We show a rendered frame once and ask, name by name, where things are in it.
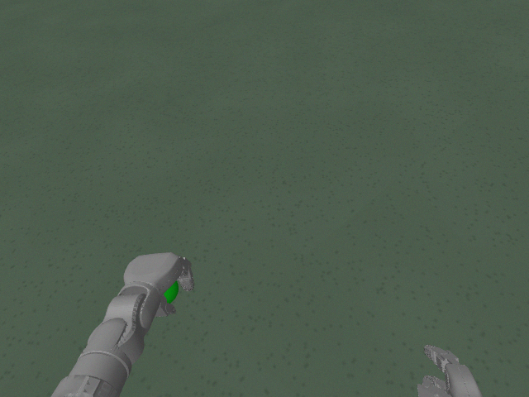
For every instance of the left robot hand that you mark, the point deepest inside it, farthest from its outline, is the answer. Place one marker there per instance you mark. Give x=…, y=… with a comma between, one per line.
x=161, y=270

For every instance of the left robot arm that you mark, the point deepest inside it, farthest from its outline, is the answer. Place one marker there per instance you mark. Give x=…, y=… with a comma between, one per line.
x=114, y=345

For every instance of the ball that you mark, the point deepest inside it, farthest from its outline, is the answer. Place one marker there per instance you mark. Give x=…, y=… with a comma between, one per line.
x=172, y=292

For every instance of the right robot hand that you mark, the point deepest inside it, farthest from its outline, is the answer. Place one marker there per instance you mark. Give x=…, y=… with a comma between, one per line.
x=459, y=380

